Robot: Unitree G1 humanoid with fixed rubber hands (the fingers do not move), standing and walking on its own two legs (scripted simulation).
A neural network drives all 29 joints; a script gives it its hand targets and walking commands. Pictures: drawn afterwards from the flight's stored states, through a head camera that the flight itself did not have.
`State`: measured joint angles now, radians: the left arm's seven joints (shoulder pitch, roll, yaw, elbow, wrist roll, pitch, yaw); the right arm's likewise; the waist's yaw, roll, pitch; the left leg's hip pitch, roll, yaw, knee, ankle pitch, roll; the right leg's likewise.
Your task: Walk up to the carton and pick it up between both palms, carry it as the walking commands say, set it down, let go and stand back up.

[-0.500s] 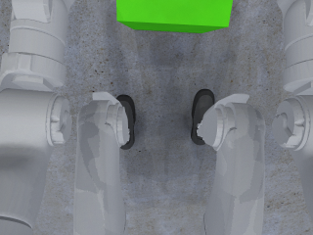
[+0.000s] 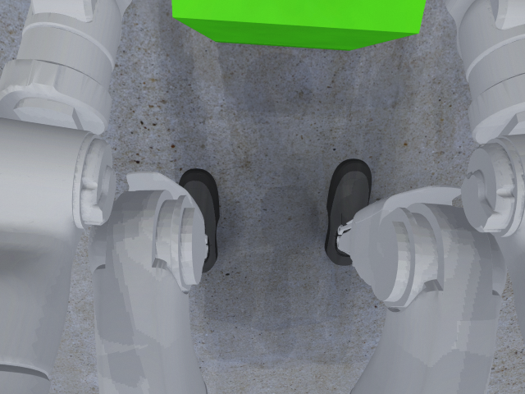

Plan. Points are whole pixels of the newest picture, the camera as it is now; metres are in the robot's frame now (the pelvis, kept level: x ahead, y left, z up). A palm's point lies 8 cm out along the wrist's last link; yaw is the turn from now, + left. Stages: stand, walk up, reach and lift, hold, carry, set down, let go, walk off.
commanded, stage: reach and lift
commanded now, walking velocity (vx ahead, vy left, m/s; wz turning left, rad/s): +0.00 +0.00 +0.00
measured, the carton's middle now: out of the picture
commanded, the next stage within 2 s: none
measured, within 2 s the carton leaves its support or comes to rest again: leaves its support in 1.56 s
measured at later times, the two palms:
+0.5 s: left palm out of the picture +0.56 +0.16 -0.18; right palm out of the picture +0.56 -0.18 -0.17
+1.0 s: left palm out of the picture +0.57 +0.14 -0.17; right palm out of the picture +0.56 -0.16 -0.18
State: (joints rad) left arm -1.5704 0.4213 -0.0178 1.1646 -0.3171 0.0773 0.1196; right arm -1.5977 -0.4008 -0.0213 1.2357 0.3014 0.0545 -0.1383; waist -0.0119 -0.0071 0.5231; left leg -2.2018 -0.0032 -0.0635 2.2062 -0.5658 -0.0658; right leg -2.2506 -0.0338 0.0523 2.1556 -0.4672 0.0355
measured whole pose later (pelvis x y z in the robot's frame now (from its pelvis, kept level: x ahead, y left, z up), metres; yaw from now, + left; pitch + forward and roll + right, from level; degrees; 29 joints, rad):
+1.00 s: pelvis +0.00 +0.00 +0.00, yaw +0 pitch +32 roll +1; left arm -1.60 0.33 0.01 1.20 -0.25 0.05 0.14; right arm -1.62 -0.35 0.00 1.25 0.28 0.03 -0.18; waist -0.01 0.00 0.52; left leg -2.17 0.01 -0.05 2.20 -0.59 -0.06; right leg -2.23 -0.02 0.07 2.16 -0.48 0.04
